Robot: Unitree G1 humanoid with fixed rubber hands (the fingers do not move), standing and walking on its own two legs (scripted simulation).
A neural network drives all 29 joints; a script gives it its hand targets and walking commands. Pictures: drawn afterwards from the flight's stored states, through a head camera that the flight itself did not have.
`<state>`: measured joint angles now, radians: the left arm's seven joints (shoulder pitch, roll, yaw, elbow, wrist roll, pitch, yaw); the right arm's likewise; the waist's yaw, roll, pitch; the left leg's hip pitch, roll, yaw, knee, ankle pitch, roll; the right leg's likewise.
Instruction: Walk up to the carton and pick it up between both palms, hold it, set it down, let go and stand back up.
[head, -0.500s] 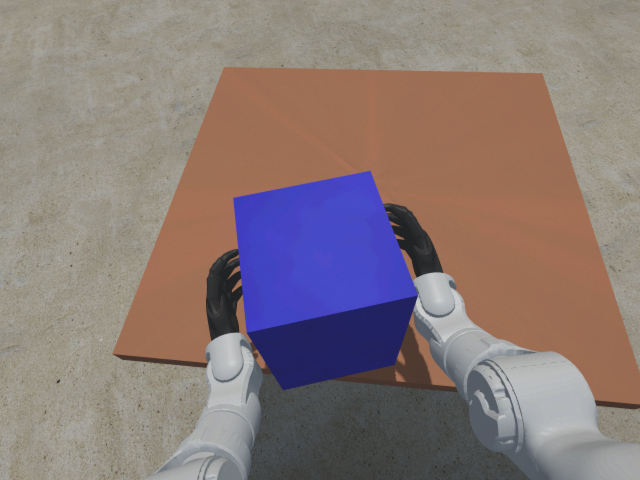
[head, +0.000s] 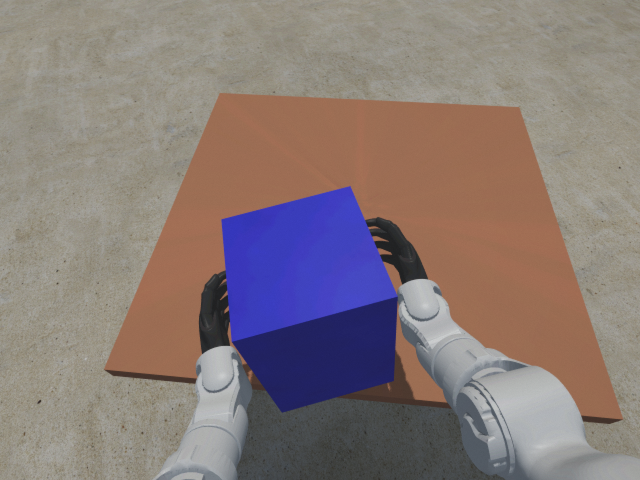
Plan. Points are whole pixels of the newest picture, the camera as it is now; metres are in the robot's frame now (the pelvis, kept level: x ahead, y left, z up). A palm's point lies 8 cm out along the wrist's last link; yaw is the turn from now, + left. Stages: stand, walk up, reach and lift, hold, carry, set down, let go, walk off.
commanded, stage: reach and lift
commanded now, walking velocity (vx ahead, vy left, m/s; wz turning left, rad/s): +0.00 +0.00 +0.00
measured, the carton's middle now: (314, 306) +0.37 +0.07 -0.04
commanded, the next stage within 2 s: none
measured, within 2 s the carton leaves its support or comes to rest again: neither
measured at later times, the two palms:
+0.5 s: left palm (204, 267) +0.35 +0.19 +0.09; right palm (439, 234) +0.39 -0.08 +0.11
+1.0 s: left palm (199, 239) +0.35 +0.18 +0.14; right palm (464, 233) +0.37 -0.09 +0.15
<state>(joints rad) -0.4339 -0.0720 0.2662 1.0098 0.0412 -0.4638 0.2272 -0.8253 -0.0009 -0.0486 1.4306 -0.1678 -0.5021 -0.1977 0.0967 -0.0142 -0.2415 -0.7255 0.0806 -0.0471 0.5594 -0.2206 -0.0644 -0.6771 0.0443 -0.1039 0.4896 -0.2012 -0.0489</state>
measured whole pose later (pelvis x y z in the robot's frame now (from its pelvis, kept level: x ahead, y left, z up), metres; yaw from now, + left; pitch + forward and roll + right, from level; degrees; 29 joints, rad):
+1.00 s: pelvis +0.00 +0.03 +0.02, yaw +2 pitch -1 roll -1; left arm -0.44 -0.04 0.14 0.30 0.15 0.39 0.15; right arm -0.60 0.00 -0.01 0.61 0.15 0.19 -0.24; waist -0.06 -0.03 -0.05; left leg -0.19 0.02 -0.04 0.37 -0.18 -0.02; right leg -0.12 -0.01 -0.10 0.29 -0.16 0.00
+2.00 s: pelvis -0.01 +0.03 +0.02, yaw +1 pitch -5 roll -1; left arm -0.56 -0.05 0.19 0.21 0.28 0.59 0.06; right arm -0.67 0.00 -0.03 0.57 0.19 0.29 -0.28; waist -0.10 -0.05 0.02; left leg -0.10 0.02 -0.02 0.37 -0.18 -0.01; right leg -0.04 -0.01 -0.08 0.28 -0.15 0.01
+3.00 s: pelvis -0.02 +0.03 +0.02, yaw +2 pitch -9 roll -1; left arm -0.55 -0.05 0.23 0.06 0.32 0.71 0.01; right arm -0.70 0.02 0.00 0.52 0.22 0.34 -0.30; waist -0.09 -0.06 0.04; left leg -0.04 0.02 -0.04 0.36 -0.18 -0.02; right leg 0.02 0.00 -0.09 0.28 -0.16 0.00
